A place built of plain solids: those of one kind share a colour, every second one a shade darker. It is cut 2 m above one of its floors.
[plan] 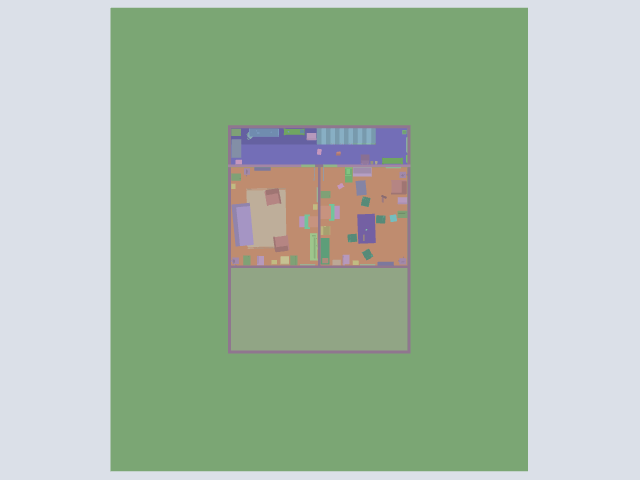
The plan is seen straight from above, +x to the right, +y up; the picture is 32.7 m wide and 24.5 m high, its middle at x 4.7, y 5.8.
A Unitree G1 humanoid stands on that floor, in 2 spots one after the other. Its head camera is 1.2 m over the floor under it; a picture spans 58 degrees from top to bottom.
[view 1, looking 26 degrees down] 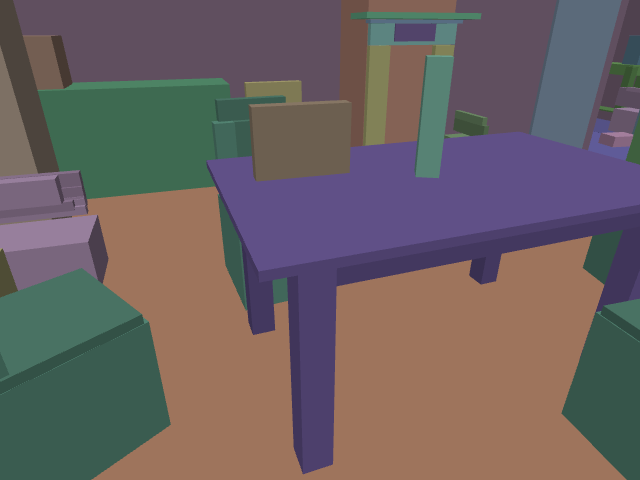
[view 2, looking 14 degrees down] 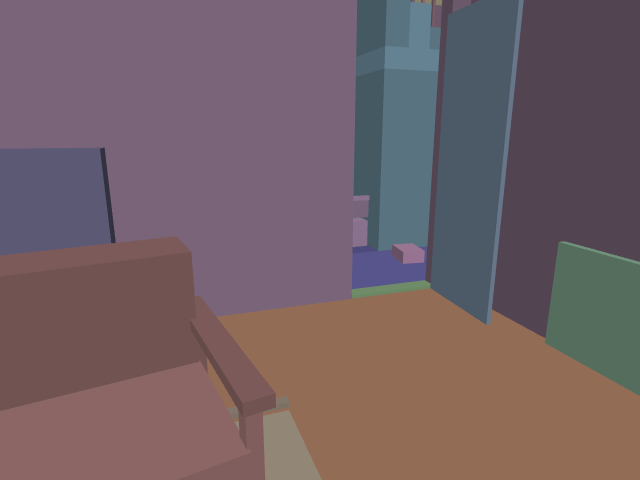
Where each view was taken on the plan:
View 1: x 8.32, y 5.53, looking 162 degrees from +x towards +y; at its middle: dining_table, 1.03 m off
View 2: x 2.52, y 6.72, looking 71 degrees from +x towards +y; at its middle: wall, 3.05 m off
